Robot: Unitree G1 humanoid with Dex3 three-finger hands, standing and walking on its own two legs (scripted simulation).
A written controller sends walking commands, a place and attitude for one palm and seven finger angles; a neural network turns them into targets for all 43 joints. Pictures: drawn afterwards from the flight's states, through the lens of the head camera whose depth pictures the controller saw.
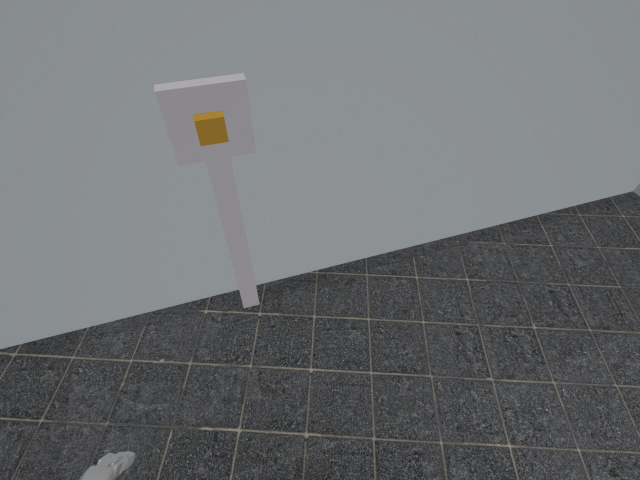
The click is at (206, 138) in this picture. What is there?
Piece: button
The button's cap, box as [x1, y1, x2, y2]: [193, 110, 228, 145]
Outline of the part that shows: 221,110 193,115 200,145 228,141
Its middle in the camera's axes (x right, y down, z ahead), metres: -0.24 -0.24 +0.83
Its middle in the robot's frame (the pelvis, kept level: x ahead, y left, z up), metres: +0.78 +0.28 +0.01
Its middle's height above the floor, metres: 0.78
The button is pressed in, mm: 0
